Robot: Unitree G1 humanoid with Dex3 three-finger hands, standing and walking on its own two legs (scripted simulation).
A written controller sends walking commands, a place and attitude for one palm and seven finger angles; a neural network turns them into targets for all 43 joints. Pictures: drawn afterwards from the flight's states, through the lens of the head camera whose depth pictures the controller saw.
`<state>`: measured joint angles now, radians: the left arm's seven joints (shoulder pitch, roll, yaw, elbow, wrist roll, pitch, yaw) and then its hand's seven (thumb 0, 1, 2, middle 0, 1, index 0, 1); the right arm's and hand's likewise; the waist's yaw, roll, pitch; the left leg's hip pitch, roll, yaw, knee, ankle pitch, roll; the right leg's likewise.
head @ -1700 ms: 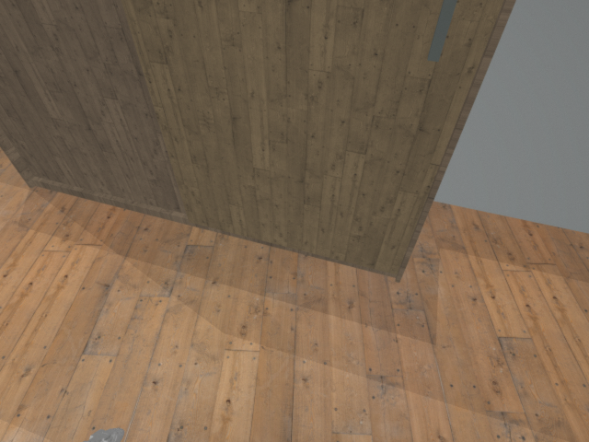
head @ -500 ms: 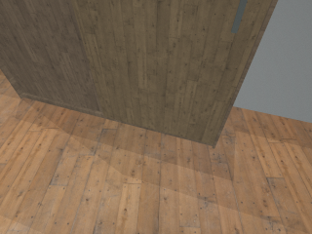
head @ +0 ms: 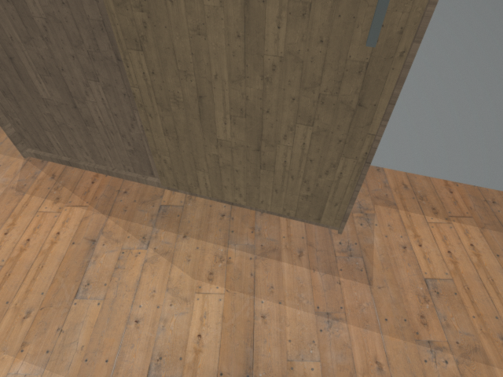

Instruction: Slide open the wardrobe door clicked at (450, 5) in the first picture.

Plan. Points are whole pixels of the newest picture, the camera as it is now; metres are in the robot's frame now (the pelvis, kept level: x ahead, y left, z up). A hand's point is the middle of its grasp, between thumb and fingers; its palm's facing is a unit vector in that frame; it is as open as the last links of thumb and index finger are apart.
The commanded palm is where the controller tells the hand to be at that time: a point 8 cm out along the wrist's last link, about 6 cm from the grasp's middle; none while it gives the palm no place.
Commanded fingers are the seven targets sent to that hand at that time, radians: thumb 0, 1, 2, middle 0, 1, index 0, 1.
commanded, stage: turn to face it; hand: right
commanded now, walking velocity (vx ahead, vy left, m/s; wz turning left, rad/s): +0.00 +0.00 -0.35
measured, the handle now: out of the picture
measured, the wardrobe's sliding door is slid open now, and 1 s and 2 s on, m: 0.00 0.00 0.00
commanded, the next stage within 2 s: take the last steps up to it in 0.42 s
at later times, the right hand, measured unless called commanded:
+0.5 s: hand out of the picture -0.02 -0.20 -0.18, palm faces +0.16 +0.96 -0.25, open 7.4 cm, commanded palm none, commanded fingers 0.00 -0.90 -0.90 0.20 0.30 0.20 0.30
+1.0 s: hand out of the picture +0.05 -0.22 -0.18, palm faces +0.16 +0.98 -0.15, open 7.4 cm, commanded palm none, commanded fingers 0.00 -0.90 -0.90 0.20 0.30 0.20 0.30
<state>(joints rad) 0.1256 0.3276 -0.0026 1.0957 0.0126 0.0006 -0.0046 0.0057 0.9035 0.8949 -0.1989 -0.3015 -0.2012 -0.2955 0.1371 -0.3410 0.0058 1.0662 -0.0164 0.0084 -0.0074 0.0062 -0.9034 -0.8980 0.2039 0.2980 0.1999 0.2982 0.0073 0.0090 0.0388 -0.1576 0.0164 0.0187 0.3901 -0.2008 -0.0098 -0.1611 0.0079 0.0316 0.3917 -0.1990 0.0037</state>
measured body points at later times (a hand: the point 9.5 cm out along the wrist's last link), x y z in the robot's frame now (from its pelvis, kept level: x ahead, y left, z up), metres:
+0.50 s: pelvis -0.02 +0.00 -0.01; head +0.00 +0.00 +0.44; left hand +0.06 +0.24 -0.16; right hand -0.03 -0.25 -0.16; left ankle +0.01 +0.12 -0.74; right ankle -0.01 -0.12 -0.73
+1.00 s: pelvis +0.05 -0.03 +0.00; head +0.06 -0.05 +0.45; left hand +0.01 +0.19 -0.15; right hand +0.04 -0.27 -0.16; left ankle +0.14 +0.11 -0.70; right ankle -0.05 -0.12 -0.74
